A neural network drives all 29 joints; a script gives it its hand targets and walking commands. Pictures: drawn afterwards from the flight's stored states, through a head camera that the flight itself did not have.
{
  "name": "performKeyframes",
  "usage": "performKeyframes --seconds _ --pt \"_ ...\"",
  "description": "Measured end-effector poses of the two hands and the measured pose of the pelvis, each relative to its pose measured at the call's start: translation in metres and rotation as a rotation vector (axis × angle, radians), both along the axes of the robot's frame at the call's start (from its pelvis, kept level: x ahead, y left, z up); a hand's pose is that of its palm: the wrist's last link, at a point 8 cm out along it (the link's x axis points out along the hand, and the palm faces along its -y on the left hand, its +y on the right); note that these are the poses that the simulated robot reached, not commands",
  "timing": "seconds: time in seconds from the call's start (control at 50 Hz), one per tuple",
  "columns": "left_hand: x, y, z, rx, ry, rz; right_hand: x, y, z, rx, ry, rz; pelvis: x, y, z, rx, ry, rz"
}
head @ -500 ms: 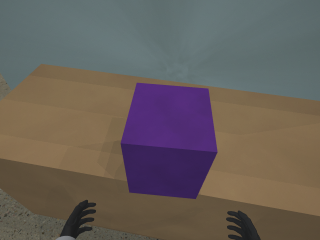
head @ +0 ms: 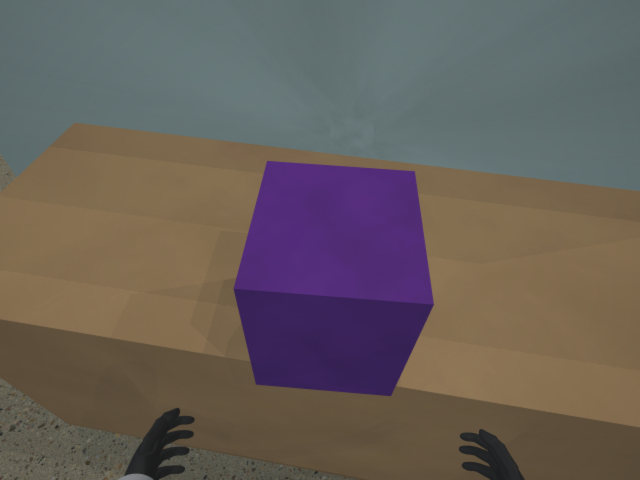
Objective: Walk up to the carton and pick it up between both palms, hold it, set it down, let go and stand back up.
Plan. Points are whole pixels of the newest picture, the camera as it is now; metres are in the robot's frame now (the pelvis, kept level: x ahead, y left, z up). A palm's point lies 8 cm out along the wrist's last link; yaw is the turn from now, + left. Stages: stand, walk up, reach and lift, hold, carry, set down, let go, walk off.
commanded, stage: let go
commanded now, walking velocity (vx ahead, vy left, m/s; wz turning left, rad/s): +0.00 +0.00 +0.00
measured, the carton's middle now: (331, 283) +0.38 +0.01 +0.02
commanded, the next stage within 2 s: stand in 0.22 s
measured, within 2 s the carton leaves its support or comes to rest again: neither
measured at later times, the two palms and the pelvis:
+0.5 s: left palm out of the picture +0.08 +0.24 -0.12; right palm out of the picture +0.04 -0.25 -0.14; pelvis -0.01 +0.01 -0.02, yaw -4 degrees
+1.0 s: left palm out of the picture +0.05 +0.25 -0.13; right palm out of the picture -0.07 -0.20 -0.16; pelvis -0.03 +0.03 -0.01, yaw -7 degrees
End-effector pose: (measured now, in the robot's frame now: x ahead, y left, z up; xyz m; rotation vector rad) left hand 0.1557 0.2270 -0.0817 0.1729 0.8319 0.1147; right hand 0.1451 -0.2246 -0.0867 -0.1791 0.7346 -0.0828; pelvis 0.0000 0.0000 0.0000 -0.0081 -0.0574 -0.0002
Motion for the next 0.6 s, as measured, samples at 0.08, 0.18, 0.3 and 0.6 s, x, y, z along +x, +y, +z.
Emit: performKeyframes --seconds 0.08,0.18,0.3,0.6 --pt "0.005 -0.003 0.001 -0.007 -0.003 -0.006 -0.001 -0.001 0.001 -0.001 -0.004 0.002 0.001 -0.001 0.000 0.000 -0.007 -0.001" --pt "0.002 -0.005 -0.001 -0.012 0.010 -0.004 -0.004 -0.001 0.001 -0.001 -0.002 0.002 0.000 -0.001 0.000 0.001 -0.013 -0.003" --pt "-0.013 -0.003 -0.007 0.006 0.004 -0.036 -0.011 -0.007 -0.010 -0.017 0.085 -0.029 -0.004 0.001 -0.005 0.001 0.020 -0.023" --pt "-0.086 0.017 -0.050 0.025 0.246 -0.060 -0.155 -0.016 -0.054 -0.022 0.499 -0.254 -0.015 0.017 -0.016 0.014 0.082 -0.087"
